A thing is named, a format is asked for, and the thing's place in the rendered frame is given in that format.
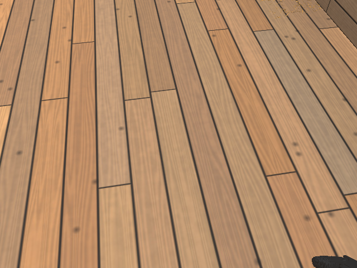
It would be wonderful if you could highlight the robot right hand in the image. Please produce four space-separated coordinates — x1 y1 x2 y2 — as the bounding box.
312 255 357 268

